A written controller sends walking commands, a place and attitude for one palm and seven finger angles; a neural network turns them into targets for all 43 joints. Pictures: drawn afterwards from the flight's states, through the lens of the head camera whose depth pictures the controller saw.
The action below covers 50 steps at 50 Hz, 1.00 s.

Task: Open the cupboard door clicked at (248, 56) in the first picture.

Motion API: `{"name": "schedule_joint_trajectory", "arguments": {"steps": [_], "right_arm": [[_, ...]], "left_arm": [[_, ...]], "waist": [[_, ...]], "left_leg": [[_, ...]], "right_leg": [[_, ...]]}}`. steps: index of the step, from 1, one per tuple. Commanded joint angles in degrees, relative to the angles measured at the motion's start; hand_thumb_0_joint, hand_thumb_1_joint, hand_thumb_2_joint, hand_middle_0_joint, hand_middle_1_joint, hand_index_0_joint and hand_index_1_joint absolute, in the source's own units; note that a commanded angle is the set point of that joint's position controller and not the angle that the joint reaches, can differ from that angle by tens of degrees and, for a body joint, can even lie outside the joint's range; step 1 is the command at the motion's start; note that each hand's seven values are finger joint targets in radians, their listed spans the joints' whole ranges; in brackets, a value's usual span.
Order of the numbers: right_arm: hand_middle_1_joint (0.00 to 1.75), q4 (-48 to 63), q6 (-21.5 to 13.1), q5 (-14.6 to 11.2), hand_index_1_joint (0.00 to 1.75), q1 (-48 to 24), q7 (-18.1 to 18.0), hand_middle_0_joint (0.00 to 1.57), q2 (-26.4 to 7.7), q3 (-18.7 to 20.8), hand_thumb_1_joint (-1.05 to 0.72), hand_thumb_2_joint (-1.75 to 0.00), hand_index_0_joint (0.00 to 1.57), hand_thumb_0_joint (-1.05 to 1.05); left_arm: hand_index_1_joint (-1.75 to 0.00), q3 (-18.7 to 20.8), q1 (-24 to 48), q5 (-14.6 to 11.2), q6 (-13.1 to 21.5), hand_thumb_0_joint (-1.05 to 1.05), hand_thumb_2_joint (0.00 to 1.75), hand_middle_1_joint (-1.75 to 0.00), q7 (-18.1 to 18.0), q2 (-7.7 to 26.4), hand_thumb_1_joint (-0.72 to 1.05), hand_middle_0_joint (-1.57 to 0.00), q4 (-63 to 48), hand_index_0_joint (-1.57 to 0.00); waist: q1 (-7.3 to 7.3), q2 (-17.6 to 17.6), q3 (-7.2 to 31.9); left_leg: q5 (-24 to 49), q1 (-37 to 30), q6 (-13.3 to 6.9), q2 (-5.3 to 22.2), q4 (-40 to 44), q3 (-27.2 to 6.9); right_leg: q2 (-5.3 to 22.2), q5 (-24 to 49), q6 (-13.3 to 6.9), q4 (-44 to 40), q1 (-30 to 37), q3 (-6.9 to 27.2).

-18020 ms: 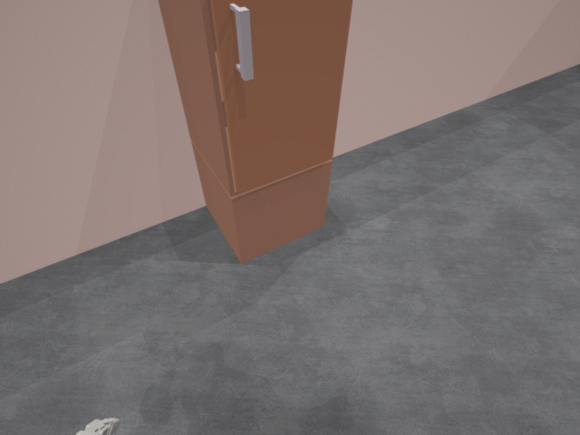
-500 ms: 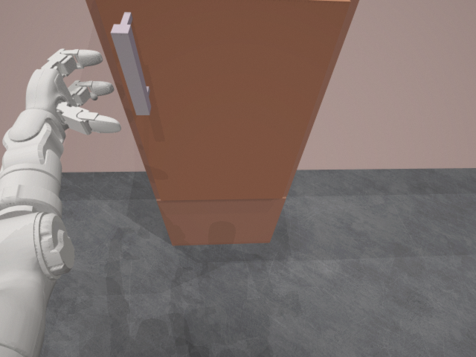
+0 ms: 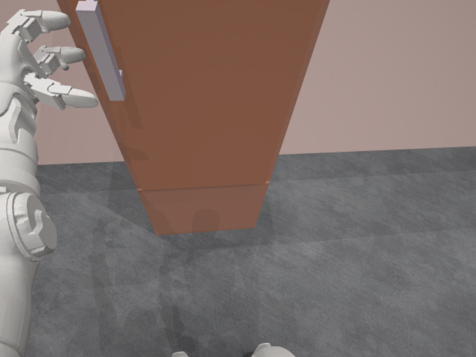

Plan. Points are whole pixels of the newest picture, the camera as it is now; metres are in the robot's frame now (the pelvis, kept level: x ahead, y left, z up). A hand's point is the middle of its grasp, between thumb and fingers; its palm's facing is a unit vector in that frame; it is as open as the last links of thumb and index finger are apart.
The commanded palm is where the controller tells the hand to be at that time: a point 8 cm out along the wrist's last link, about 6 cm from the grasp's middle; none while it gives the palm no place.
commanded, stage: move the hooked fingers beside the handle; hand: left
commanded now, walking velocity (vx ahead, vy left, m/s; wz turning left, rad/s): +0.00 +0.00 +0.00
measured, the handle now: (106, 48) +0.58 +0.16 +0.17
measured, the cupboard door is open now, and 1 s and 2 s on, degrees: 0 0 0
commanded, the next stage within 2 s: slide the fingers in behind the handle in 1.08 s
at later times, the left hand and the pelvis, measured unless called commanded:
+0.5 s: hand (60, 76) +0.51 +0.22 +0.17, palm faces -0.03 -1.00 +0.01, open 14.0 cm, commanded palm +0.50 +0.26 +0.17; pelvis +0.01 +0.01 +0.00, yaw +1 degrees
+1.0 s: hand (66, 74) +0.51 +0.21 +0.17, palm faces +0.00 -1.00 +0.01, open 14.0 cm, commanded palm +0.50 +0.26 +0.17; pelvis +0.01 -0.01 +0.00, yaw +1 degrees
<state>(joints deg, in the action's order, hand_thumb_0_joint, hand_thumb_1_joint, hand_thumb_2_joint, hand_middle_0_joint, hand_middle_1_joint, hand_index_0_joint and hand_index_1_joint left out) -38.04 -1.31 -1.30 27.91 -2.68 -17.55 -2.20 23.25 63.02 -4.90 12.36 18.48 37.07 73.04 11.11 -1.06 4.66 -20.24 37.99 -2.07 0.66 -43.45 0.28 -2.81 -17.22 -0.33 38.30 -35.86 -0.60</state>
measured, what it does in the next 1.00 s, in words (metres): stands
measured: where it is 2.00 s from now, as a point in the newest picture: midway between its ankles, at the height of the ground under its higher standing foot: outside the picture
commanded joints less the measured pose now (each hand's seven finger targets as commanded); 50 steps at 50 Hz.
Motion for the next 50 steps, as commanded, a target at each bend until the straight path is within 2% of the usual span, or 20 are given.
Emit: {"name": "schedule_joint_trajectory", "arguments": {"steps": [1,4,5,10,13,14,16,19,20,21,26,32,34,38,39,40,41,44,46,50], "right_arm": [[0.3,4.2,-0.6,0.0,0.3,7.1,-0.5,0.2,-10.3,3.3,-0.9,-0.9,0.2,0.0],[0.3,5.0,-0.4,0.0,0.3,7.5,-0.5,0.2,-10.2,3.3,-0.9,-0.9,0.2,0.0],[0.3,5.4,-0.2,0.1,0.3,7.4,-0.5,0.2,-10.3,3.5,-0.9,-0.9,0.2,0.0],[0.3,5.7,-0.1,0.1,0.3,6.9,-0.2,0.2,-9.8,4.1,-0.9,-0.9,0.2,0.0],[0.3,4.5,0.0,-0.2,0.3,6.3,-0.4,0.2,-9.7,4.1,-0.9,-0.9,0.2,0.0],[0.3,4.5,0.1,-0.3,0.3,6.5,-0.6,0.2,-9.8,4.0,-0.9,-0.9,0.2,0.0],[0.3,4.0,0.0,-0.3,0.3,5.8,-0.7,0.2,-9.5,3.8,-0.9,-0.9,0.2,0.0],[0.3,4.1,-0.5,0.1,0.3,5.9,-0.5,0.2,-9.3,3.9,-0.9,-0.9,0.2,0.0],[0.3,3.9,-0.5,0.3,0.3,6.0,-0.3,0.2,-9.3,4.0,-0.9,-0.9,0.2,0.0],[0.3,4.1,-0.7,0.2,0.3,5.6,-0.1,0.2,-9.0,3.9,-0.9,-0.9,0.2,0.0],[0.3,3.9,-0.9,0.3,0.3,5.4,0.2,0.2,-9.0,4.1,-0.9,-0.9,0.2,0.0],[0.3,5.4,0.2,0.2,0.3,4.9,0.3,0.2,-9.2,3.5,-0.9,-0.9,0.2,0.0],[0.3,6.5,0.3,0.3,0.3,4.8,0.2,0.2,-9.0,3.5,-0.9,-0.9,0.2,0.0],[0.3,6.3,0.4,0.1,0.3,4.6,0.0,0.2,-9.0,3.8,-0.9,-0.9,0.2,0.0],[0.3,6.3,0.3,0.0,0.3,4.4,-0.1,0.2,-8.7,3.7,-0.9,-0.9,0.2,0.0],[0.3,5.8,0.3,-0.1,0.3,4.5,-0.1,0.2,-9.0,3.8,-0.9,-0.9,0.2,0.0],[0.3,5.4,0.3,-0.3,0.3,4.2,-0.4,0.2,-9.0,3.7,-0.9,-0.9,0.2,0.0],[0.3,4.2,0.2,-0.4,0.3,4.7,-1.0,0.2,-9.2,3.3,-0.9,-0.9,0.2,0.0],[0.3,4.0,0.0,-0.4,0.3,4.8,-1.1,0.2,-9.3,3.1,-0.9,-0.9,0.2,0.0],[0.3,4.2,-0.6,0.0,0.3,6.0,-0.9,0.2,-9.6,3.3,-0.9,-0.9,0.2,0.0]], "left_arm": [[-1.2,3.6,24.8,-0.1,1.0,0.0,0.3,-1.2,0.1,19.7,-0.5,-0.3,-8.2,-0.3],[-1.2,2.4,23.8,0.3,0.1,0.0,0.3,-1.2,0.5,18.7,-0.5,-0.3,-8.6,-0.3],[-1.2,3.3,23.5,0.6,0.7,0.0,0.3,-1.2,0.6,20.0,-0.5,-0.3,-10.8,-0.3],[-1.2,3.0,23.6,-2.8,4.1,0.0,0.3,-1.2,2.7,16.6,-0.5,-0.3,-19.3,-0.3],[-1.2,0.4,22.9,-3.9,2.2,0.0,0.3,-1.2,3.9,12.5,-0.5,-0.3,-15.3,-0.3],[-1.2,0.8,22.7,-4.0,1.6,0.0,0.3,-1.2,3.9,13.3,-0.5,-0.3,-14.6,-0.3],[-1.2,-3.0,25.3,-3.2,0.0,0.0,0.3,-1.2,3.6,9.7,-0.5,-0.3,-14.4,-0.3],[-1.2,-2.9,25.5,-3.1,0.3,0.0,0.3,-1.2,1.9,8.5,-0.5,-0.3,-17.4,-0.3],[-1.2,-1.5,26.6,-2.9,0.8,0.0,0.3,-1.2,1.3,10.2,-0.5,-0.3,-18.4,-0.3],[-1.2,-3.5,27.5,-3.2,1.1,0.0,0.3,-1.2,1.0,7.4,-0.5,-0.3,-18.8,-0.3],[-1.2,-0.4,27.3,-3.4,1.8,0.0,0.3,-1.2,-0.6,9.2,-0.5,-0.3,-18.7,-0.3],[-1.2,1.1,22.3,-0.3,-0.3,0.0,0.3,-1.2,-2.4,13.1,-0.5,-0.3,-12.0,-0.3],[-1.2,0.9,22.8,-0.4,0.9,0.0,0.3,-1.2,-2.3,12.9,-0.5,-0.3,-15.6,-0.3],[-1.2,1.4,24.8,-1.9,3.2,0.0,0.3,-1.2,-0.8,13.2,-0.5,-0.3,-19.4,-0.3],[-1.2,-1.2,26.3,-3.0,3.6,0.0,0.3,-1.2,-0.2,9.9,-0.5,-0.3,-21.0,-0.3],[-1.2,0.7,24.8,-3.0,3.4,0.0,0.3,-1.2,0.1,11.3,-0.5,-0.3,-19.4,-0.3],[-1.2,-1.1,25.4,-3.1,2.9,0.0,0.3,-1.2,0.6,10.0,-0.5,-0.3,-17.7,-0.3],[-1.2,-1.7,26.8,-2.8,0.8,0.0,0.3,-1.2,0.6,10.5,-0.5,-0.3,-12.9,-0.3],[-1.2,-2.0,27.2,-1.8,-0.4,0.0,0.3,-1.2,0.1,11.5,-0.5,-0.3,-10.8,-0.3],[-1.2,1.3,29.0,-1.3,1.5,0.0,0.3,-1.2,-0.7,16.2,-0.5,-0.3,-14.1,-0.3]], "waist": [[-1.94,-4.8,21.7],[-1.89,-4.8,19.9],[-2.24,-5.5,21.7],[-2.62,-8.2,27.7],[-1.16,-5.4,21.5],[-1.41,-5.8,20.2],[-0.4,-8.2,17.2],[-0.97,-10.3,19.7],[-1.12,-9.4,22.6],[-0.64,-10.4,22.7],[-1.53,-6.0,27.1],[-2.58,-3.4,19.9],[-3.24,-6.4,23.1],[-2.7,-4.9,26.2],[-1.79,-6.1,25.8],[-2.45,-5.1,25.6],[-1.21,-4.4,23.1],[-0.35,-4.2,16.7],[-0.07,-5.2,15.7],[-0.73,-5.6,23.2]], "left_leg": [[15.7,-14.2,0.0,0.5,4.8,-2.5],[16.5,-13.4,-0.1,0.4,4.8,-2.2],[18.1,-15.1,0.1,0.7,4.6,-2.1],[24.8,-22.7,0.6,1.1,3.7,-2.4],[21.5,-20.9,0.2,1.3,4.1,-2.3],[21.2,-20.0,0.1,1.1,4.2,-2.3],[20.2,-20.3,0.4,1.2,4.7,-2.9],[24.1,-23.8,1.1,1.5,4.0,-3.9],[25.4,-25.3,1.5,1.8,3.9,-4.6],[26.2,-26.1,1.6,1.7,3.6,-4.5],[30.5,-26.5,1.4,1.5,2.6,-4.2],[24.0,-17.5,0.7,0.8,3.8,-2.9],[26.8,-19.7,0.9,0.6,3.5,-2.8],[26.3,-22.4,0.7,1.0,3.2,-2.8],[26.7,-23.3,0.6,0.9,3.3,-2.9],[25.2,-23.3,0.6,1.0,3.5,-3.0],[22.5,-21.9,0.3,1.0,3.8,-2.8],[15.6,-16.9,-0.1,0.6,5.0,-2.6],[13.2,-15.3,-0.2,0.5,5.3,-2.6],[17.1,-17.4,0.0,0.5,4.4,-3.1]], "right_leg": [[0.1,14.3,-0.6,-3.8,9.0,0.0],[0.2,15.3,-0.7,-3.9,9.1,-0.1],[0.0,16.4,-0.6,-3.6,8.8,-0.1],[-0.7,20.3,-0.9,-3.1,9.6,-0.3],[-0.6,17.7,-0.6,-4.2,6.8,-0.7],[-0.5,17.3,-0.9,-4.2,6.6,-0.7],[-0.2,15.4,-0.8,-4.3,3.3,-1.1],[-0.1,15.1,-1.3,-3.4,1.9,-1.6],[-0.2,15.5,-1.0,-3.1,2.1,-1.6],[-0.3,15.8,-1.0,-3.1,1.8,-1.6],[-0.3,20.4,-0.7,-2.2,5.8,-1.2],[0.2,19.5,-0.7,-2.1,7.5,-0.9],[0.4,20.9,-1.0,-1.7,8.8,-0.8],[-0.2,21.6,-0.8,-2.4,10.0,-0.4],[-0.2,21.7,-0.9,-2.5,9.9,-0.6],[-0.4,20.7,-0.8,-2.9,9.5,-0.6],[-0.3,19.1,-0.6,-3.6,8.3,-0.4],[0.2,14.3,-0.8,-4.9,6.9,-0.4],[0.5,12.5,-0.6,-5.1,5.9,0.1],[0.5,15.5,-0.6,-4.0,8.9,0.3]]}}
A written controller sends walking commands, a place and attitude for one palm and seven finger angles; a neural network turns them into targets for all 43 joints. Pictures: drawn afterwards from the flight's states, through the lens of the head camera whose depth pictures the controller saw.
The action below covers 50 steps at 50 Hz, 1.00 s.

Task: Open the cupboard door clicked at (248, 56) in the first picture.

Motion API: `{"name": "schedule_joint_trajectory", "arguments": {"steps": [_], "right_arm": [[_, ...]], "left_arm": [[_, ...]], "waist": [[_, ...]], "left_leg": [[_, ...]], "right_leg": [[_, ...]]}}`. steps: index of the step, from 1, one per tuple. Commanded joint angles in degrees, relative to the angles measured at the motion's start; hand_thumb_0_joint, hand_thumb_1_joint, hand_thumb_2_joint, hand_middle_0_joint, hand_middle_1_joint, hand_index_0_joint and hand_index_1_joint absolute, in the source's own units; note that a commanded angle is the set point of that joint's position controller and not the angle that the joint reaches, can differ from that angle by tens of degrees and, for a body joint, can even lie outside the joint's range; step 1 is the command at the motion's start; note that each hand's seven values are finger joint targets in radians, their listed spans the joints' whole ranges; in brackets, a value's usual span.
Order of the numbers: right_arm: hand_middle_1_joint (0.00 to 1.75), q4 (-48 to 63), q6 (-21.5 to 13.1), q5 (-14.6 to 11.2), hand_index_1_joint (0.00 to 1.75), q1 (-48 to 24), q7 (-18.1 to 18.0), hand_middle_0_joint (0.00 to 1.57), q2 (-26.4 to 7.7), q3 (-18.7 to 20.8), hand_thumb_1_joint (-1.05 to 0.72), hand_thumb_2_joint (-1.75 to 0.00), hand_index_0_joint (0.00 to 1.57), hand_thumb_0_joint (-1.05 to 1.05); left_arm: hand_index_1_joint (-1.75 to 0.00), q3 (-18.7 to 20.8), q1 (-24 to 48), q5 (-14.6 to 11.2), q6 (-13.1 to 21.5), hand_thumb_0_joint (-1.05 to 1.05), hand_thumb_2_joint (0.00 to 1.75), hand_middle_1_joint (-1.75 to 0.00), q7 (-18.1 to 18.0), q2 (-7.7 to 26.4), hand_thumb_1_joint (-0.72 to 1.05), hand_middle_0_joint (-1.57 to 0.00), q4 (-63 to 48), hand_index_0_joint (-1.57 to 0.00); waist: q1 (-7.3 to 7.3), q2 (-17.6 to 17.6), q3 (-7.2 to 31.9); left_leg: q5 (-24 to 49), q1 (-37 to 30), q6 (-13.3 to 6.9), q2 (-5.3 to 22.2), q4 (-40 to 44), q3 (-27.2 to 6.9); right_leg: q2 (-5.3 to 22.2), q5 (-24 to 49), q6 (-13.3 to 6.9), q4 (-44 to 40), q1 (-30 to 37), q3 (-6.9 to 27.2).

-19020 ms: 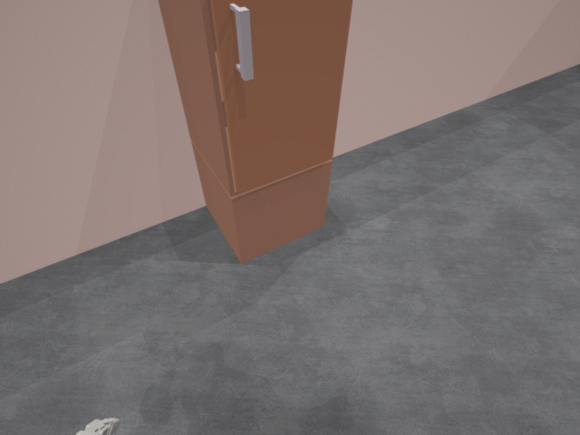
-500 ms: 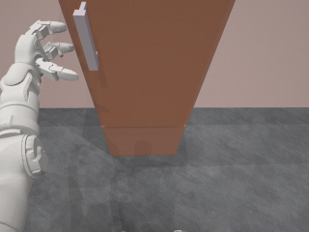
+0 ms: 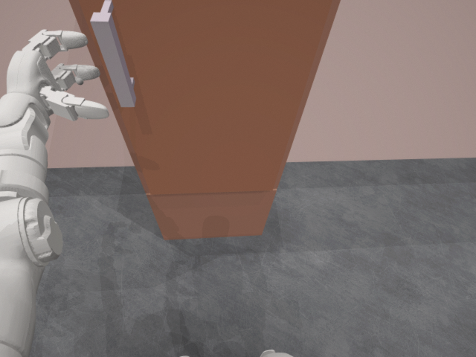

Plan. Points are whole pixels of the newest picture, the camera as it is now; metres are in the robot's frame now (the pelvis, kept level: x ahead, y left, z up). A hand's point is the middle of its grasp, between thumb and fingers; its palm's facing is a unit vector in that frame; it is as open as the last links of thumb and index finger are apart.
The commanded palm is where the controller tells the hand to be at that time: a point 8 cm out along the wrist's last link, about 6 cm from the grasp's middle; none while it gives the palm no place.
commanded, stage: move the hooked fingers beside the handle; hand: left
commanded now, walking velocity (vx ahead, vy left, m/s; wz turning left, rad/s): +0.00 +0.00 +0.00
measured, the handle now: (118, 57) +0.57 +0.15 +0.17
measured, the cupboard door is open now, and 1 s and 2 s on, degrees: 0 0 0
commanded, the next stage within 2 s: slide the fingers in behind the handle in 0.08 s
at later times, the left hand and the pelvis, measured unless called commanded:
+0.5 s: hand (90, 77) +0.53 +0.19 +0.16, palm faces -0.04 -1.00 +0.03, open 14.0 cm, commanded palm +0.51 +0.24 +0.16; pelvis +0.01 +0.01 +0.00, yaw -1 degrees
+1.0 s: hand (116, 81) +0.52 +0.15 +0.17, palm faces -0.03 -1.00 +0.00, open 14.0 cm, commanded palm +0.50 +0.20 +0.16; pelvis +0.00 +0.01 +0.00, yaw +0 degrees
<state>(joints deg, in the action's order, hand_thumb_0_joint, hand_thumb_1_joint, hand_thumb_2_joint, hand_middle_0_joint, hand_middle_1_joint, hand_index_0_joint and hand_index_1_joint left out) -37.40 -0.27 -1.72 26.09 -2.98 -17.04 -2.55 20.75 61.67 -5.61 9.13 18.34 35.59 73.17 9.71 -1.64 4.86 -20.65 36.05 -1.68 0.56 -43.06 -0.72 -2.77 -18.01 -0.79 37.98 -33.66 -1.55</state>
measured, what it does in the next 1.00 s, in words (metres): stands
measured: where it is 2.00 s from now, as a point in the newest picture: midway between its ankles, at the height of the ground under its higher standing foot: outside the picture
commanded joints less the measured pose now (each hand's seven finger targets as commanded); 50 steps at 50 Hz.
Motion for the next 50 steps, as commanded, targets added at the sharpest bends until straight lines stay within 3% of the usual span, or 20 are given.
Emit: {"name": "schedule_joint_trajectory", "arguments": {"steps": [1,3,5,8,12,13,16,17,19,20,23,24,29,30,34,36,39,42,48,50], "right_arm": [[0.3,3.6,-1.8,0.4,0.3,7.5,-0.5,0.2,-9.8,3.6,-0.9,-0.9,0.2,0.0],[0.3,3.3,-1.9,0.5,0.3,7.7,-0.4,0.2,-9.9,3.6,-0.9,-0.9,0.2,0.0],[0.3,3.5,-1.8,0.4,0.3,8.2,-0.4,0.2,-10.3,3.7,-0.9,-0.9,0.2,0.0],[0.3,3.6,-1.5,0.4,0.3,8.4,-0.5,0.2,-10.4,3.6,-0.9,-0.9,0.2,0.0],[0.3,4.3,-1.3,0.5,0.3,8.4,-0.3,0.2,-10.2,3.8,-0.9,-0.9,0.2,0.0],[0.3,4.5,-1.3,0.5,0.3,8.2,-0.1,0.2,-10.0,3.8,-0.9,-0.9,0.2,0.0],[0.3,3.8,-1.2,0.6,0.3,8.8,-0.1,0.2,-10.2,4.1,-0.9,-0.9,0.2,0.0],[0.3,3.9,-1.2,0.5,0.3,8.5,0.0,0.2,-10.0,4.1,-0.9,-0.9,0.2,0.0],[0.3,3.3,-1.5,0.7,0.3,8.9,0.0,0.2,-9.9,4.1,-0.9,-0.9,0.2,0.0],[0.3,3.0,-1.5,0.8,0.3,8.9,0.0,0.2,-10.1,4.2,-0.9,-0.9,0.2,0.0],[0.3,3.3,-1.7,1.0,0.3,8.9,0.6,0.2,-9.5,4.2,-0.9,-0.9,0.2,0.0],[0.3,3.2,-1.6,1.1,0.3,9.1,0.6,0.2,-9.6,4.2,-0.9,-0.9,0.2,0.0],[0.3,3.8,-1.6,1.1,0.3,8.5,1.2,0.2,-9.0,4.4,-0.9,-0.9,0.2,0.0],[0.3,3.7,-1.5,1.2,0.3,8.4,1.2,0.2,-9.2,4.6,-0.9,-0.9,0.2,0.0],[0.3,3.9,-1.5,1.0,0.3,8.1,1.4,0.2,-8.7,4.6,-0.9,-0.9,0.2,0.0],[0.3,3.8,-1.4,1.0,0.3,7.5,1.5,0.2,-8.7,4.7,-0.9,-0.9,0.2,0.0],[0.3,4.1,-1.3,1.0,0.3,7.2,1.5,0.2,-8.3,4.5,-0.9,-0.9,0.2,0.0],[0.3,4.2,-1.3,1.1,0.3,6.7,1.6,0.2,-8.3,4.4,-0.9,-0.9,0.2,0.0],[0.3,4.0,-2.4,1.3,0.3,6.1,1.6,0.2,-8.0,4.4,-0.9,-0.9,0.2,0.0],[0.3,3.6,-2.5,1.1,0.3,6.0,1.5,0.2,-8.2,4.3,-0.9,-0.9,0.2,0.0]], "left_arm": [[-1.2,2.5,30.4,-0.6,5.0,0.0,0.3,-1.2,-0.3,16.0,-0.5,-0.3,-13.8,-0.3],[-1.2,1.9,31.1,-0.5,5.7,0.0,0.3,-1.2,0.0,15.6,-0.5,-0.3,-13.1,-0.3],[-1.2,4.3,29.3,-0.4,5.7,0.0,0.3,-1.2,0.2,18.5,-0.5,-0.3,-11.6,-0.3],[-1.2,4.3,28.4,0.0,4.7,0.0,0.3,-1.2,0.8,19.2,-0.5,-0.3,-10.2,-0.3],[-1.2,3.0,28.1,0.0,4.6,0.0,0.3,-1.2,0.9,17.4,-0.5,-0.3,-13.2,-0.3],[-1.2,1.3,27.8,-0.3,4.6,0.0,0.3,-1.2,1.0,14.7,-0.5,-0.3,-13.8,-0.3],[-1.2,2.6,28.4,-1.4,4.9,0.0,0.3,-1.2,0.9,14.9,-0.5,-0.3,-14.8,-0.3],[-1.2,0.7,29.3,-1.9,4.9,0.0,0.3,-1.2,1.0,12.3,-0.5,-0.3,-15.5,-0.3],[-1.2,0.3,30.1,-2.3,4.4,0.0,0.3,-1.2,0.6,10.9,-0.5,-0.3,-14.7,-0.3],[-1.2,2.0,30.8,-1.8,4.6,0.0,0.3,-1.2,0.1,13.2,-0.5,-0.3,-16.0,-0.3],[-1.2,1.5,28.0,-1.4,4.5,0.0,0.3,-1.2,-1.1,11.0,-0.5,-0.3,-16.0,-0.3],[-1.2,3.0,27.7,-1.6,4.8,0.0,0.3,-1.2,-1.6,12.6,-0.5,-0.3,-16.5,-0.3],[-1.2,-0.4,28.0,-1.1,4.8,0.0,0.3,-1.2,-2.8,7.7,-0.5,-0.3,-18.5,-0.3],[-1.2,0.8,27.2,-0.7,4.8,0.0,0.3,-1.2,-3.0,8.8,-0.5,-0.3,-18.3,-0.3],[-1.2,-1.4,26.7,-2.5,4.5,0.0,0.3,-1.2,-3.3,4.0,-0.5,-0.3,-20.4,-0.3],[-1.2,-0.1,25.5,-2.4,4.1,0.0,0.3,-1.2,-3.6,5.1,-0.5,-0.3,-20.6,-0.3],[-1.2,-1.5,25.6,-2.1,3.5,0.0,0.3,-1.2,-4.8,2.9,-0.5,-0.3,-20.2,-0.3],[-1.2,-0.7,25.5,-0.8,3.3,0.0,0.3,-1.2,-6.6,4.1,-0.5,-0.3,-18.6,-0.3],[-1.2,-1.8,30.0,-0.4,5.6,0.0,0.3,-1.2,-8.5,2.2,-0.5,-0.3,-21.3,-0.3],[-1.2,-1.5,28.9,-0.5,5.7,0.0,0.3,-1.2,-8.7,2.5,-0.5,-0.3,-18.9,-0.3]], "waist": [[1.2,-5.3,23.1],[1.47,-5.5,22.0],[0.66,-4.6,23.4],[0.56,-3.8,22.5],[0.17,-6.9,23.1],[0.46,-8.2,23.0],[0.78,-5.6,24.0],[1.31,-6.5,23.2],[1.87,-5.2,21.5],[1.1,-6.8,23.4],[0.46,-6.7,24.3],[-0.09,-6.9,24.4],[0.39,-5.8,23.5],[-0.13,-5.8,24.6],[-0.03,-5.9,25.4],[-0.67,-5.9,25.6],[-0.62,-4.4,22.4],[-0.53,-3.4,20.1],[-0.37,-4.6,23.8],[0.01,-2.7,22.9]], "left_leg": [[17.2,-15.6,-0.5,0.5,3.8,-1.8],[16.4,-15.1,-0.4,0.6,3.8,-1.7],[17.4,-14.5,-0.5,0.5,3.6,-1.6],[17.0,-12.7,-0.7,0.4,3.8,-1.2],[18.7,-15.0,-0.4,0.6,3.7,-1.2],[19.4,-16.5,-0.2,0.7,3.6,-1.2],[20.9,-17.7,-0.2,1.0,3.4,-1.7],[21.0,-18.7,-0.2,1.1,3.5,-1.7],[20.7,-18.2,-0.4,1.1,3.4,-1.8],[21.8,-19.0,-0.1,1.2,3.4,-2.1],[25.2,-20.3,0.2,1.2,3.0,-2.2],[26.6,-20.2,0.2,1.2,2.6,-2.1],[28.2,-20.7,0.4,1.2,2.5,-2.3],[29.2,-21.7,0.6,1.5,2.5,-2.6],[32.5,-24.3,0.9,1.7,2.2,-2.8],[32.7,-24.0,0.9,1.7,2.3,-2.5],[30.9,-21.9,0.6,1.4,2.6,-2.3],[26.2,-19.7,0.6,1.2,3.5,-2.1],[23.7,-21.7,0.7,0.8,3.6,-2.4],[21.8,-20.2,0.3,0.7,3.6,-2.0]], "right_leg": [[0.4,16.2,0.0,-3.9,6.3,1.5],[0.3,15.7,0.1,-3.9,5.7,1.3],[0.3,17.0,0.0,-3.6,7.3,1.6],[0.3,17.7,0.1,-3.6,8.1,1.6],[0.1,17.9,0.0,-3.4,6.3,1.2],[0.0,17.7,-0.1,-3.4,5.2,0.9],[-0.3,18.4,-0.1,-3.4,5.4,0.6],[-0.4,18.1,-0.1,-3.6,4.1,0.5],[-0.4,17.5,-0.1,-3.8,3.3,0.3],[-0.3,18.0,-0.2,-3.3,3.6,0.4],[-0.4,19.8,-0.3,-2.7,3.8,-0.1],[-0.4,20.5,-0.5,-2.4,4.2,-0.1],[-0.5,21.0,-0.4,-2.0,3.8,-0.4],[-0.5,21.4,-0.3,-1.8,3.6,-0.4],[-0.6,21.9,-0.4,-1.8,3.6,-0.7],[-0.6,22.8,-0.3,-1.9,4.2,-0.5],[-0.4,21.9,-0.3,-2.0,4.1,-0.7],[-0.4,19.8,-0.4,-2.2,3.6,-0.6],[-0.2,18.5,-0.5,-2.0,4.5,-0.2],[-0.2,18.2,-0.3,-2.5,4.7,0.1]]}}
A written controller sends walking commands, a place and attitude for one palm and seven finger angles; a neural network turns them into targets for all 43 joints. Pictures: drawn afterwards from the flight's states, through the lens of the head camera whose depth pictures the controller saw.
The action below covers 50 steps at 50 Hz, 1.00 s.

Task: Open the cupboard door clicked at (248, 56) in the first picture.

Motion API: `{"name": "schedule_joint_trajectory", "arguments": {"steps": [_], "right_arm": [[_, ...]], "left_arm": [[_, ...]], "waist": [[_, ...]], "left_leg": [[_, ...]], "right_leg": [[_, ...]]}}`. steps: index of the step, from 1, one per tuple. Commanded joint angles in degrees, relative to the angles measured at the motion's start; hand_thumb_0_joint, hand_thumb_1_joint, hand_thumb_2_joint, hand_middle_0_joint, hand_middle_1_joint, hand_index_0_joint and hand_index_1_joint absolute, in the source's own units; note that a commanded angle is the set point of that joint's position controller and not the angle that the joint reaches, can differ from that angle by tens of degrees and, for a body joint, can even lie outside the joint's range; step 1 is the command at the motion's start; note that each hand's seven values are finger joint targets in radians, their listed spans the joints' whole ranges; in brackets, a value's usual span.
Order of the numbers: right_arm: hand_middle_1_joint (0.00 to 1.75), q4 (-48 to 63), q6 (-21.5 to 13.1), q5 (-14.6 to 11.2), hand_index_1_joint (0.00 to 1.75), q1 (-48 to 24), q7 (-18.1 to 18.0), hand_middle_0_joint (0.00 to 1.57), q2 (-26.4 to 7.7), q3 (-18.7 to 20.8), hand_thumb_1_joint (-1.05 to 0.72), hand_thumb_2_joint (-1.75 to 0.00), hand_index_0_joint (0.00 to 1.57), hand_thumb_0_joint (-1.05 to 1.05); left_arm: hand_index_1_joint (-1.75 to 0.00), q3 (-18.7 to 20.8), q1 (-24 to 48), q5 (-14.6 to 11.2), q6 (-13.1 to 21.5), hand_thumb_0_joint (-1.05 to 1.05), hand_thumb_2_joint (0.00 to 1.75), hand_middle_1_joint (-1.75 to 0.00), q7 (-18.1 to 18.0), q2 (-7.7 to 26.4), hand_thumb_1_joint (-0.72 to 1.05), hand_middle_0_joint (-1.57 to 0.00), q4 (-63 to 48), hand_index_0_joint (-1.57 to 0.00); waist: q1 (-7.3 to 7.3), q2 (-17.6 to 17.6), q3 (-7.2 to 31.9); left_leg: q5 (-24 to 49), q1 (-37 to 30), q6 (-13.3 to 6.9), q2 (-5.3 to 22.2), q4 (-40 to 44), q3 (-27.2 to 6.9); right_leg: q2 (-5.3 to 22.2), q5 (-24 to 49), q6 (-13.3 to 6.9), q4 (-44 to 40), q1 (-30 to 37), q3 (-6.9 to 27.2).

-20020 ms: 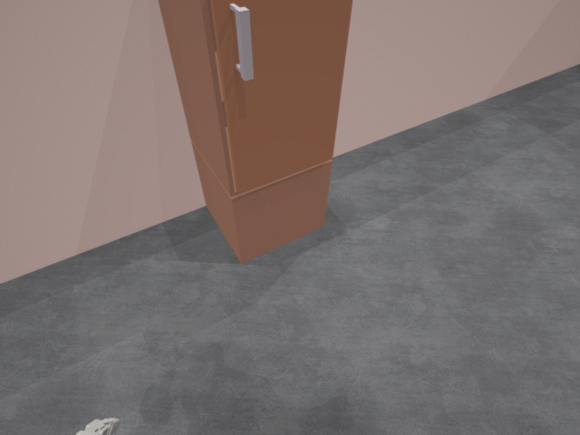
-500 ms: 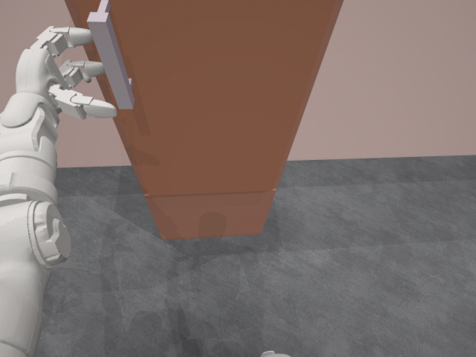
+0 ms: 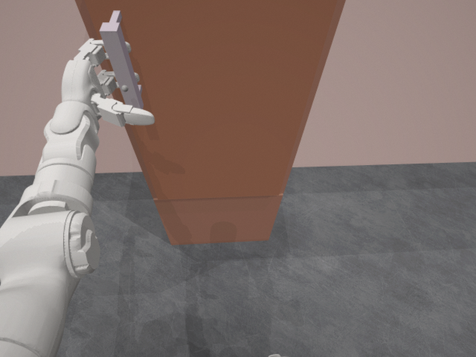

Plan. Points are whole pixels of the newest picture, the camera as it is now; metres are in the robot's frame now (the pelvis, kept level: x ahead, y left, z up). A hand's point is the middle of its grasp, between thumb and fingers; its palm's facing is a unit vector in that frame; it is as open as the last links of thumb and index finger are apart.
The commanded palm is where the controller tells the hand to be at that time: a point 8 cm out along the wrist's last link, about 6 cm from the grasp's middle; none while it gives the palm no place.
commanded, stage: slide the fingers in behind the handle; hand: left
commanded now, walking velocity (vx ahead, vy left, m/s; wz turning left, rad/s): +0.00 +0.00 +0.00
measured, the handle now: (126, 65) +0.57 +0.15 +0.17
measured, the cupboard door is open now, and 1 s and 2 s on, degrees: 0 0 4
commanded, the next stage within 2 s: close the thumb around the handle in 0.78 s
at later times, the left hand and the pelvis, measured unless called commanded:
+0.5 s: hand (137, 86) +0.51 +0.13 +0.17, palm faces +0.00 -1.00 +0.00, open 14.1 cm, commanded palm +0.49 +0.17 +0.17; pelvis -0.01 -0.01 +0.00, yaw +0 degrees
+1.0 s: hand (137, 87) +0.51 +0.13 +0.17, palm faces -0.01 -1.00 +0.00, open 13.8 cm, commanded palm +0.49 +0.17 +0.17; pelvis +0.00 -0.01 +0.00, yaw +0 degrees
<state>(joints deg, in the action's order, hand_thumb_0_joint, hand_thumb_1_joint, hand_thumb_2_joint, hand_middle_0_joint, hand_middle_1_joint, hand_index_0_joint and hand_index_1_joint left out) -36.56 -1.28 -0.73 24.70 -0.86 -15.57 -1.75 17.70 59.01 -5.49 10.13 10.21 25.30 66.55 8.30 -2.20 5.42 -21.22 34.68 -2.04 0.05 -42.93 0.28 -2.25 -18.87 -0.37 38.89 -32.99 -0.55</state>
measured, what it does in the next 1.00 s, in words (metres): stands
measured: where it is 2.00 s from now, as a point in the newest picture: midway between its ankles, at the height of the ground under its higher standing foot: outside the picture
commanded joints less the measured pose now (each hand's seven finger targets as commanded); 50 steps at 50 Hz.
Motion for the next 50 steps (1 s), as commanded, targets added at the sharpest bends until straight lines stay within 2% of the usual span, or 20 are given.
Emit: {"name": "schedule_joint_trajectory", "arguments": {"steps": [1,5,8,11,13,16,17,19,22,26,27,28,33,36,38,41,44,47,49,50], "right_arm": [[0.3,2.6,-1.6,0.2,0.3,7.4,-0.7,0.2,-9.6,3.4,-0.9,-0.9,0.2,0.0],[0.3,2.4,-1.9,0.0,0.3,7.4,-0.9,0.2,-9.7,3.3,-0.9,-0.9,0.2,0.0],[0.3,2.6,-2.1,0.0,0.3,7.6,-1.0,0.2,-9.8,3.2,-0.9,-0.9,0.2,0.0],[0.3,2.9,-2.4,0.1,0.3,7.5,-0.8,0.2,-9.4,3.3,-0.9,-0.9,0.2,0.0],[0.3,2.7,-2.6,0.2,0.3,7.5,-0.7,0.2,-9.4,3.4,-0.9,-0.9,0.2,0.0],[0.3,2.1,-2.7,0.0,0.3,7.9,-0.8,0.2,-9.7,3.6,-0.9,-0.9,0.2,0.0],[0.3,2.1,-2.7,0.0,0.3,7.9,-0.8,0.2,-9.8,3.7,-0.9,-0.9,0.2,0.0],[0.3,2.2,-3.0,0.0,0.3,7.9,-0.6,0.2,-9.3,3.7,-0.9,-0.9,0.2,0.0],[0.3,1.4,-3.0,0.0,0.3,8.1,-0.7,0.2,-9.6,3.7,-0.9,-0.9,0.2,0.0],[0.3,1.0,-3.1,0.0,0.3,8.3,-0.7,0.2,-9.6,3.9,-0.9,-0.9,0.2,0.0],[0.3,1.3,-3.0,0.0,0.3,8.1,-0.6,0.2,-9.5,3.7,-0.9,-0.9,0.2,0.0],[0.3,1.3,-3.2,0.1,0.3,8.0,-0.6,0.2,-9.4,3.7,-0.9,-0.9,0.2,0.0],[0.3,1.3,-3.0,0.0,0.3,8.0,-0.6,0.2,-9.6,3.7,-0.9,-0.9,0.2,0.0],[0.3,1.8,-3.1,0.0,0.3,7.5,-0.4,0.2,-9.2,3.7,-0.9,-0.9,0.2,0.0],[0.3,1.6,-3.0,0.2,0.3,7.5,-0.3,0.2,-9.2,3.8,-0.9,-0.9,0.2,0.0],[0.3,1.8,-2.7,0.1,0.3,7.5,-0.3,0.2,-9.3,3.9,-0.9,-0.9,0.2,0.0],[0.3,2.2,-2.6,0.1,0.3,7.2,-0.3,0.2,-9.1,3.9,-0.9,-0.9,0.2,0.0],[0.3,2.0,-2.5,0.0,0.3,6.6,0.0,0.2,-8.9,4.0,-0.9,-0.9,0.2,0.0],[0.3,1.9,-2.5,0.0,0.3,6.7,-0.2,0.2,-8.9,4.0,-0.9,-0.9,0.2,0.0],[0.3,1.6,-2.5,0.0,0.3,6.5,-0.1,0.2,-9.0,3.9,-0.9,-0.9,0.2,0.0]], "left_arm": [[-1.2,1.1,32.7,-0.6,4.7,0.0,0.3,-1.2,-0.5,12.6,-0.5,-0.3,-11.9,-0.3],[-1.2,1.0,33.0,-0.1,4.0,0.0,0.3,-1.2,-0.9,12.9,-0.5,-0.3,-9.3,-0.3],[-1.2,2.6,32.1,0.3,4.0,0.0,0.3,-1.2,-1.2,15.3,-0.5,-0.3,-8.6,-0.3],[-1.2,1.3,32.7,0.4,5.3,0.0,0.3,-1.2,-1.4,13.5,-0.5,-0.3,-10.9,-0.3],[-1.2,0.2,32.5,0.3,5.5,0.0,0.3,-1.2,-1.4,11.8,-0.5,-0.3,-10.4,-0.3],[-1.2,0.9,33.3,-0.4,5.1,0.0,0.3,-1.2,-1.4,12.2,-0.5,-0.3,-9.7,-0.3],[-1.2,0.8,32.6,-0.5,4.9,0.0,0.3,-1.2,-1.4,12.2,-0.5,-0.3,-9.7,-0.3],[-1.2,-1.8,33.8,-0.8,5.1,0.0,0.3,-1.2,-1.1,8.7,-0.5,-0.3,-11.8,-0.3],[-1.2,-1.5,33.5,-0.6,4.5,0.0,0.3,-1.2,-1.3,9.5,-0.5,-0.3,-9.8,-0.3],[-1.2,-0.2,33.4,-0.5,4.6,0.0,0.3,-1.2,-1.4,11.0,-0.5,-0.3,-9.8,-0.3],[-1.2,-0.9,32.5,-0.5,4.4,0.0,0.3,-1.2,-1.3,9.9,-0.5,-0.3,-9.8,-0.3],[-1.2,-1.6,33.3,-0.8,4.5,0.0,0.3,-1.2,-1.2,8.8,-0.5,-0.3,-10.5,-0.3],[-1.2,0.4,31.8,-0.8,4.3,0.0,0.3,-1.2,-1.2,11.1,-0.5,-0.3,-9.1,-0.3],[-1.2,-1.7,32.4,-0.8,4.9,0.0,0.3,-1.2,-1.2,8.3,-0.5,-0.3,-11.6,-0.3],[-1.2,-1.9,32.6,-0.6,5.2,0.0,0.3,-1.2,-1.5,7.8,-0.5,-0.3,-12.2,-0.3],[-1.2,0.7,30.1,-1.3,5.1,0.0,0.3,-1.2,-1.8,9.9,-0.5,-0.3,-11.5,-0.3],[-1.2,-1.7,31.0,-1.2,5.3,0.0,0.3,-1.2,-1.7,7.4,-0.5,-0.3,-13.9,-0.3],[-1.22,-3.1,30.3,-1.0,5.3,0.0,0.37,-1.22,-1.9,5.4,-0.33,-0.31,-14.7,-0.31],[-1.23,-4.0,30.6,-1.4,5.0,0.0,0.42,-1.23,-2.3,4.1,-0.22,-0.32,-14.5,-0.32],[-1.24,-2.8,30.2,-1.2,4.7,0.0,0.44,-1.24,-2.5,5.3,-0.16,-0.32,-13.4,-0.32]], "waist": [[1.78,-1.6,22.0],[2.02,-0.6,20.2],[1.35,-0.1,20.5],[1.21,-2.5,22.2],[1.62,-2.8,20.7],[2.13,-0.2,21.1],[1.71,-0.2,21.3],[2.02,-2.6,22.3],[2.63,-0.9,20.1],[2.19,-0.4,21.6],[1.85,-1.9,21.0],[2.4,-0.9,21.2],[1.76,0.3,20.9],[1.66,-3.0,22.0],[1.73,-2.9,22.3],[0.75,-0.2,23.0],[1.12,-1.4,23.2],[0.84,-3.7,22.8],[1.52,-2.0,21.4],[1.06,-2.2,20.8]], "left_leg": [[20.8,-17.8,0.6,1.1,3.7,-2.9],[16.9,-14.7,0.1,0.7,4.4,-2.2],[16.1,-12.8,-0.1,0.4,4.5,-1.7],[16.9,-14.4,0.0,0.3,4.4,-1.5],[16.2,-14.8,0.2,0.5,4.3,-1.6],[15.0,-13.9,-0.1,0.4,4.5,-1.4],[15.3,-13.7,-0.2,0.3,4.7,-1.4],[16.6,-15.5,0.0,0.1,4.5,-1.5],[15.2,-14.6,-0.1,0.4,4.7,-1.5],[16.5,-14.7,-0.2,0.3,4.6,-1.5],[17.0,-14.8,-0.1,0.2,4.7,-1.4],[17.4,-15.3,-0.2,0.2,4.7,-1.4],[18.2,-14.5,-0.2,0.2,4.6,-1.3],[20.6,-17.4,0.1,0.3,4.3,-1.6],[22.0,-18.6,0.3,0.5,4.0,-1.9],[23.9,-18.0,0.3,0.6,4.0,-1.8],[25.5,-18.9,0.3,0.4,3.9,-1.8],[26.7,-21.2,0.9,0.8,3.8,-2.3],[26.1,-20.9,0.7,0.9,3.9,-2.5],[24.7,-20.3,0.8,1.0,4.2,-2.5]], "right_leg": [[-0.6,18.7,-0.6,-3.5,4.5,-0.8],[-0.3,17.3,-0.5,-4.3,5.3,-0.3],[-0.2,17.8,-0.6,-4.4,7.4,0.2],[-0.3,18.6,-0.6,-4.3,7.5,0.3],[-0.4,17.4,-0.6,-4.5,5.7,0.0],[-0.4,17.1,-0.4,-5.0,7.0,0.3],[-0.4,17.8,-0.5,-5.1,7.7,0.4],[-0.3,18.3,-0.7,-4.8,7.2,0.1],[-0.4,17.1,-0.4,-5.5,5.8,0.2],[-0.3,18.8,-0.4,-5.2,7.3,0.4],[-0.3,19.1,-0.6,-5.1,7.0,0.3],[-0.3,19.7,-0.4,-5.1,7.0,0.2],[-0.3,20.6,-0.4,-4.9,7.8,0.2],[-0.3,21.2,-0.7,-4.3,6.3,-0.1],[-0.5,21.6,-0.7,-4.1,5.7,-0.4],[-0.6,23.8,-0.7,-3.7,7.8,-0.4],[-0.5,24.6,-0.8,-3.5,7.9,-0.6],[-0.7,23.1,-0.8,-3.5,5.4,-0.9],[-0.6,22.3,-0.8,-3.8,5.1,-1.1],[-0.7,21.5,-0.8,-3.8,4.6,-1.1]]}}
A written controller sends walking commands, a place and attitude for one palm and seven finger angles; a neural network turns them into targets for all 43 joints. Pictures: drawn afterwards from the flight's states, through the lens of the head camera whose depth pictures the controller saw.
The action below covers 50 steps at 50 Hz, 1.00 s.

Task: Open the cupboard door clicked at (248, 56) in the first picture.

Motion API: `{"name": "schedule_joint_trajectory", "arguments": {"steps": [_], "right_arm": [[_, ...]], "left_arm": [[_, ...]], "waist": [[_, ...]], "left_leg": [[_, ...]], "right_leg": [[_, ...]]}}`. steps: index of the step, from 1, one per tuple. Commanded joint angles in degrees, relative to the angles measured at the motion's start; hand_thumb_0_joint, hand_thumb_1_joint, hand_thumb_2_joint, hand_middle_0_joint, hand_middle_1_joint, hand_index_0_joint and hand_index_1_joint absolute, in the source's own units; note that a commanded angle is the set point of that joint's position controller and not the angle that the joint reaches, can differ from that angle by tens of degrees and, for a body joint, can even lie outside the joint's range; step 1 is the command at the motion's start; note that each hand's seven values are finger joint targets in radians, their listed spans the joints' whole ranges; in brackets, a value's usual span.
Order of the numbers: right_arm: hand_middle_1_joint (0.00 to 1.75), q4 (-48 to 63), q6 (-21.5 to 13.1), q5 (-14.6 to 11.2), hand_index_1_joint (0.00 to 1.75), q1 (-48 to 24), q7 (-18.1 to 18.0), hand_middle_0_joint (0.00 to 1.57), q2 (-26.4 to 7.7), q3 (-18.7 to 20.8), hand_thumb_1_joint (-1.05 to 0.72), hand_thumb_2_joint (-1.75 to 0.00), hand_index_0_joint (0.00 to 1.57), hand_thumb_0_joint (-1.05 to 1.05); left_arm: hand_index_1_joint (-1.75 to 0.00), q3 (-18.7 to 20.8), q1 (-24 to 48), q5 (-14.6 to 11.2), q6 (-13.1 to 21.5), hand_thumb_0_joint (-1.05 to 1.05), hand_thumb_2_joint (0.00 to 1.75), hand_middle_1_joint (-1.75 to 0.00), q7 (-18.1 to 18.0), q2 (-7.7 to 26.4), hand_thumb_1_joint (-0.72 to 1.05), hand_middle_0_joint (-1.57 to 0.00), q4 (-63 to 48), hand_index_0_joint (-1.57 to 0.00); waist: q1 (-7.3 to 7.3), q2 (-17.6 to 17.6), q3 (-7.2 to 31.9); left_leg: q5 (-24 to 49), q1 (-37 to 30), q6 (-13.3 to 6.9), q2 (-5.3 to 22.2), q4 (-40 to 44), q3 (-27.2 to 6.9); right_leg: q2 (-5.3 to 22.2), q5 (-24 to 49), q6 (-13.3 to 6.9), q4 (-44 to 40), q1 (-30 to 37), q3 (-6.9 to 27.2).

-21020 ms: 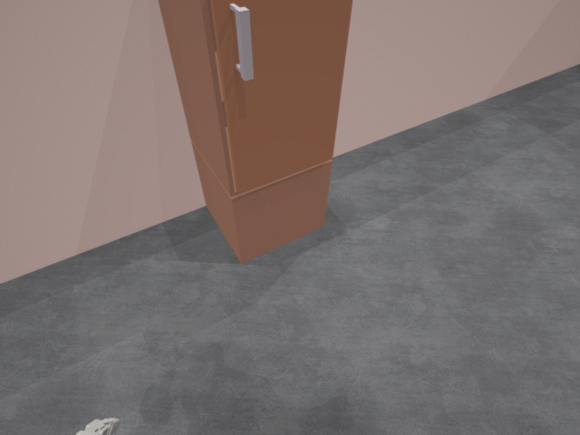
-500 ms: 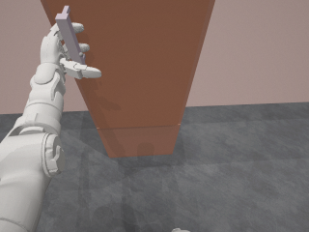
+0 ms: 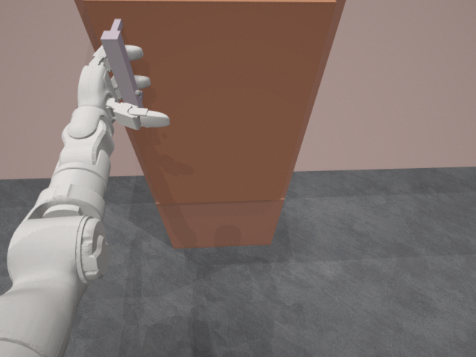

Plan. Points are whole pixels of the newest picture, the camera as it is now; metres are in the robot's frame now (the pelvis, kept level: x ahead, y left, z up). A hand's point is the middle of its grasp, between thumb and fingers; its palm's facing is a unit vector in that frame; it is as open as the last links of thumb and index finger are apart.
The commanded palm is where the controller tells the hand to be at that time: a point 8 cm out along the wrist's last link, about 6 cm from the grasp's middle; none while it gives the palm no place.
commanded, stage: close the thumb around the handle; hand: left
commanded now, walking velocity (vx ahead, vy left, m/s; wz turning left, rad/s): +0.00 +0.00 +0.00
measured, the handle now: (127, 72) +0.56 +0.16 +0.17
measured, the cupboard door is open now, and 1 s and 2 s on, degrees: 0 4 41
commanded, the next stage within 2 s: pull the door open along its arc in 0.58 s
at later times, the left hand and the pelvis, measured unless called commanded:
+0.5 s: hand (138, 91) +0.51 +0.14 +0.16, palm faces -0.01 -1.00 +0.00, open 5.8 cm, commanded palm +0.49 +0.18 +0.16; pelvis +0.00 +0.00 +0.00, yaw +0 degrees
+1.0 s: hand (139, 100) +0.49 +0.13 +0.16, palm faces -0.02 -1.00 +0.00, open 5.8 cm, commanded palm +0.44 +0.19 +0.16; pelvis +0.01 +0.00 +0.00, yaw -2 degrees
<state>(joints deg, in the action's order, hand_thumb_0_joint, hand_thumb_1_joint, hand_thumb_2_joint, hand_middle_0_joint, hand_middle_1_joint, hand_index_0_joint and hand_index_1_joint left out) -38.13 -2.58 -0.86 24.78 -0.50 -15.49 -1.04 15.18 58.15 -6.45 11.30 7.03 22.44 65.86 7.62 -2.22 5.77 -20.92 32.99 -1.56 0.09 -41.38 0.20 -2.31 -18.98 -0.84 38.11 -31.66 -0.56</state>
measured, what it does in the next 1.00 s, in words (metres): stands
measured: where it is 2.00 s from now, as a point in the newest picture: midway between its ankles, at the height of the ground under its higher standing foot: outside the picture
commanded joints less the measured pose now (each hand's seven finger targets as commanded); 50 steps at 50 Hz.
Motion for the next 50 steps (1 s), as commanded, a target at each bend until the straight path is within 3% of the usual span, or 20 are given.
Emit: {"name": "schedule_joint_trajectory", "arguments": {"steps": [1,3,5,6,9,11,13,17,19,20,22,26,30,31,34,35,38,41,44,50], "right_arm": [[0.3,3.0,-1.2,0.2,0.3,6.5,-0.6,0.2,-9.3,3.1,-0.9,-0.9,0.2,0.0],[0.3,2.8,-1.2,0.1,0.3,6.6,-0.7,0.2,-9.2,3.1,-0.9,-0.9,0.2,0.0],[0.3,2.9,-1.2,0.3,0.3,6.9,-0.9,0.2,-9.4,3.1,-0.9,-0.9,0.2,0.0],[0.3,2.8,-1.2,0.2,0.3,6.9,-0.9,0.2,-9.4,3.1,-0.9,-0.9,0.2,0.0],[0.3,3.0,-1.2,0.3,0.3,7.0,-0.8,0.2,-8.9,3.1,-0.9,-0.9,0.2,0.0],[0.3,2.9,-1.2,0.3,0.3,6.8,-0.7,0.2,-9.1,3.2,-0.9,-0.9,0.2,0.0],[0.3,2.9,-1.2,0.2,0.3,6.7,-0.6,0.2,-9.0,3.0,-0.9,-0.9,0.2,0.0],[0.3,2.4,-1.2,0.2,0.3,7.1,-0.9,0.2,-9.5,3.2,-0.9,-0.9,0.2,0.0],[0.3,2.3,-1.4,0.3,0.3,7.4,-1.0,0.2,-9.4,3.0,-0.9,-0.9,0.2,0.0],[0.3,2.3,-1.5,0.4,0.3,7.5,-1.0,0.2,-9.5,3.2,-0.9,-0.9,0.2,0.0],[0.3,2.6,-1.5,0.4,0.3,7.4,-0.9,0.2,-9.5,3.2,-0.9,-0.9,0.2,0.0],[0.3,2.5,-1.3,0.3,0.3,7.4,-0.8,0.2,-9.4,3.0,-0.9,-0.9,0.2,0.0],[0.3,2.5,-1.4,0.3,0.3,7.5,-0.9,0.2,-9.5,3.3,-0.9,-0.9,0.2,0.0],[0.3,2.8,-1.4,0.3,0.3,7.3,-0.8,0.2,-9.4,3.2,-0.9,-0.9,0.2,0.0],[0.3,2.6,-1.3,0.4,0.3,7.7,-1.0,0.2,-9.4,3.0,-0.9,-0.9,0.2,0.0],[0.3,2.4,-1.1,0.3,0.3,7.8,-1.2,0.2,-10.1,3.1,-0.9,-0.9,0.2,0.0],[0.3,3.7,-1.0,0.2,0.3,7.1,-1.2,0.2,-9.4,3.0,-0.9,-0.9,0.2,0.0],[0.3,4.6,-0.8,0.1,0.3,6.3,-1.0,0.2,-9.2,3.0,-0.9,-0.9,0.2,0.0],[0.3,6.1,-0.6,-0.2,0.3,5.6,-1.0,0.2,-9.2,3.2,-0.9,-0.9,0.2,0.0],[0.3,9.0,-0.2,-1.2,0.3,1.7,-0.8,0.2,-8.4,3.5,-0.9,-0.9,0.2,0.0]], "left_arm": [[-1.24,0.3,32.2,-0.2,3.3,0.0,0.47,-1.24,0.4,9.2,-0.11,-0.33,-12.1,-0.33],[-1.25,-0.3,33.3,0.0,2.9,0.0,0.52,-1.25,0.5,8.8,0.0,-0.34,-11.0,-0.34],[-1.27,2.5,32.0,0.1,3.1,0.0,0.56,-1.27,0.3,11.7,0.12,-0.34,-10.9,-0.34],[-1.27,2.5,32.5,0.2,3.2,0.0,0.59,-1.27,0.4,12.1,0.17,-0.35,-11.3,-0.35],[-1.29,-0.1,32.6,0.2,3.7,0.0,0.66,-1.29,0.9,8.9,0.34,-0.36,-11.8,-0.36],[-1.3,0.9,32.0,0.3,4.1,0.0,0.71,-1.3,0.6,10.0,0.45,-0.37,-12.3,-0.37],[-1.31,-0.8,32.4,0.0,3.8,0.0,0.76,-1.31,0.8,7.9,0.56,-0.38,-11.4,-0.38],[-1.34,0.9,34.5,0.3,3.2,0.0,0.85,-1.34,0.3,10.6,0.79,-0.39,-9.8,-0.39],[-1.35,-0.5,35.4,0.3,3.2,0.0,0.9,-1.35,0.3,9.0,0.9,-0.4,-9.6,-0.4],[-1.35,1.2,35.1,0.5,3.5,0.0,0.9,-1.35,0.3,10.9,0.9,-0.4,-10.3,-0.4],[-1.35,1.9,33.9,0.0,3.8,0.0,0.9,-1.35,0.5,11.3,0.9,-0.4,-11.4,-0.4],[-1.35,1.1,32.5,0.4,4.1,0.0,0.9,-1.35,1.0,10.9,0.9,-0.4,-10.0,-0.4],[-1.35,1.5,33.9,0.3,4.3,0.0,0.9,-1.35,0.7,11.4,0.9,-0.4,-11.5,-0.4],[-1.35,0.7,33.1,0.4,4.3,0.0,0.9,-1.35,0.9,10.6,0.9,-0.4,-11.9,-0.4],[-1.35,1.1,33.1,0.0,4.1,0.0,0.9,-1.35,0.9,11.3,0.9,-0.4,-10.4,-0.4],[-1.35,5.4,33.2,0.6,4.2,0.0,0.9,-1.35,0.8,17.0,0.9,-0.4,-10.1,-0.4],[-1.35,3.6,30.2,0.8,4.4,0.0,0.9,-1.35,1.7,14.6,0.9,-0.4,-11.9,-0.4],[-1.35,4.5,25.4,0.1,4.8,0.0,0.9,-1.35,2.0,14.6,0.9,-0.4,-14.0,-0.4],[-1.35,4.5,19.2,-1.1,4.3,0.0,0.9,-1.35,2.5,13.4,0.9,-0.4,-16.5,-0.4],[-1.35,5.1,4.9,-3.2,1.5,0.0,0.9,-1.35,3.0,11.3,0.9,-0.4,-28.4,-0.4]], "waist": [[2.08,-1.4,19.8],[2.64,0.1,19.2],[1.6,0.0,21.6],[1.8,0.0,22.1],[1.98,-2.1,21.9],[1.66,-2.2,22.8],[2.28,-2.1,20.9],[2.8,-1.2,19.8],[3.28,-0.9,19.7],[2.6,-1.5,22.0],[2.02,-1.6,24.2],[2.12,-1.8,21.1],[2.35,-1.4,22.5],[1.89,-3.4,22.9],[2.56,-0.6,20.6],[1.81,-0.2,21.5],[0.82,-1.5,23.6],[-0.65,-3.2,24.6],[-1.71,0.0,24.1],[-5.05,1.7,24.2]], "left_leg": [[23.3,-17.6,0.3,0.9,2.9,-2.5],[21.1,-16.1,0.0,0.7,3.2,-2.3],[22.5,-16.3,-0.1,0.5,3.0,-2.2],[23.6,-16.6,0.0,0.6,3.0,-2.2],[25.8,-17.9,0.2,0.6,2.4,-2.4],[25.9,-18.8,0.4,0.8,2.2,-2.5],[24.3,-18.3,0.5,0.9,2.6,-2.7],[20.4,-16.0,0.0,0.7,2.9,-2.4],[20.2,-15.9,-0.1,0.5,3.0,-2.6],[21.0,-16.7,0.0,0.6,2.8,-2.6],[22.8,-17.4,0.1,0.5,2.7,-2.3],[22.4,-16.3,0.1,0.6,2.7,-2.3],[22.3,-17.2,0.0,0.6,2.7,-2.4],[23.0,-17.6,0.2,0.6,2.7,-2.2],[21.4,-15.2,-0.2,0.4,2.9,-1.9],[20.6,-14.4,-0.4,0.4,2.8,-1.7],[22.6,-15.6,-0.2,0.2,3.0,-1.5],[25.6,-17.3,0.0,0.5,2.9,-1.3],[27.0,-16.6,-0.2,0.5,3.2,-0.8],[32.6,-17.4,-0.7,0.7,4.5,0.9]], "right_leg": [[-0.6,21.1,-0.3,-3.2,3.4,-1.0],[-0.5,20.5,-0.2,-3.5,4.0,-0.9],[-0.3,21.9,-0.3,-3.1,5.6,-0.6],[-0.3,22.8,-0.3,-3.0,5.8,-0.7],[-0.3,23.1,-0.4,-2.7,4.9,-0.9],[-0.5,22.9,-0.3,-2.7,4.3,-0.8],[-0.6,21.2,-0.4,-3.0,3.2,-1.1],[-0.4,19.4,-0.2,-3.6,3.1,-0.6],[-0.2,19.0,-0.3,-3.6,3.2,-0.9],[-0.3,19.8,-0.2,-3.4,3.6,-0.7],[-0.4,21.7,-0.2,-3.2,5.1,-0.6],[-0.5,21.3,-0.3,-3.2,4.2,-0.7],[-0.5,21.3,-0.3,-3.4,4.7,-0.6],[-0.5,21.5,-0.4,-3.1,4.6,-0.7],[-0.4,21.4,-0.3,-3.6,5.6,-0.6],[-0.4,21.7,-0.1,-3.6,6.5,-0.1],[-0.3,23.5,-0.4,-3.1,8.0,-0.2],[-0.5,25.0,-0.5,-2.7,8.7,-0.5],[-0.6,26.6,-0.5,-2.9,11.5,-0.6],[-0.4,34.1,-0.3,-3.3,17.9,-0.2]]}}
